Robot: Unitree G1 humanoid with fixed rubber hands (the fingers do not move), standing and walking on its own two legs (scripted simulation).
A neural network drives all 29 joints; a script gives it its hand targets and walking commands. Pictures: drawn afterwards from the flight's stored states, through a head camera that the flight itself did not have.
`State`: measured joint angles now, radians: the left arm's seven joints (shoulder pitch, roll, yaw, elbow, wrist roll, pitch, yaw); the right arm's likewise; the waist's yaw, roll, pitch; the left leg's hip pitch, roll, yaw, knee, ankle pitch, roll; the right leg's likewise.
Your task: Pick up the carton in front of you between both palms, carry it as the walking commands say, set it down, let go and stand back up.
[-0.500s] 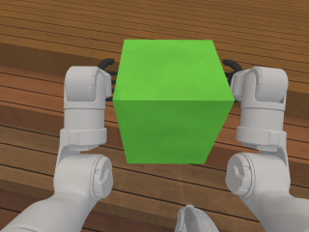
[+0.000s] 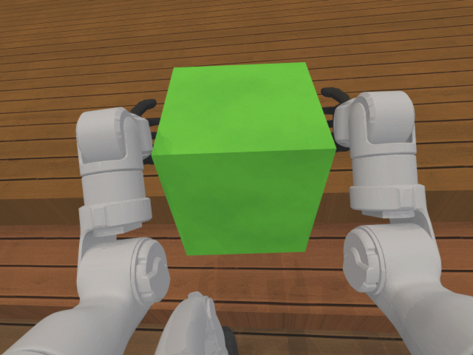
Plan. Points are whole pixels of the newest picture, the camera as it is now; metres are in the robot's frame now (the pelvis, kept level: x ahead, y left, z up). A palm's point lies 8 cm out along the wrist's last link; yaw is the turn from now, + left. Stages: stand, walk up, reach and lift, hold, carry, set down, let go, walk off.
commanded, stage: carry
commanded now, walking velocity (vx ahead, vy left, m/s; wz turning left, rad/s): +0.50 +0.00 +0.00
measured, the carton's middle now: (242, 164) +0.39 -0.03 +0.12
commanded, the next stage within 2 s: none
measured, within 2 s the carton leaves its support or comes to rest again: neither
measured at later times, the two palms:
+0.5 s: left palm out of the picture +0.67 +0.11 +0.37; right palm out of the picture +0.65 -0.18 +0.39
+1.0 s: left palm out of the picture +0.94 +0.10 +0.56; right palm out of the picture +0.95 -0.20 +0.54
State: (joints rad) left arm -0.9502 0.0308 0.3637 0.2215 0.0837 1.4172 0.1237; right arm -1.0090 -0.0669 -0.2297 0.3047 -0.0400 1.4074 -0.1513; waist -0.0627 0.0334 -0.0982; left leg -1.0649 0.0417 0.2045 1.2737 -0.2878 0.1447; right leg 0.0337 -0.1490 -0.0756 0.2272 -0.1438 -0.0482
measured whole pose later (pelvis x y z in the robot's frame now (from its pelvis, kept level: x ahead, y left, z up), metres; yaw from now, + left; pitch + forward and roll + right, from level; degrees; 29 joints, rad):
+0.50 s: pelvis +0.28 -0.03 +0.17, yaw -2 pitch +4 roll -4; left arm -0.95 0.04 0.26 0.18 0.07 1.40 0.13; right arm -0.93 -0.03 -0.32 0.18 -0.06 1.38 -0.13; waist -0.02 -0.02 -0.08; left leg -0.03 0.13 0.11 0.20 -0.19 0.04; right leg -1.22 -0.10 -0.15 1.61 -0.36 -0.14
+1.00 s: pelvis +0.58 -0.03 +0.34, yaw -1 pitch +3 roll +4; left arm -0.91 0.03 0.30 0.17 0.05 1.39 0.13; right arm -0.96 -0.07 -0.24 0.21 -0.07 1.41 -0.12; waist 0.02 0.02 -0.09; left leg -1.34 0.11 0.14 1.75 -0.42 0.13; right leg 0.03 -0.13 -0.09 0.21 -0.29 -0.04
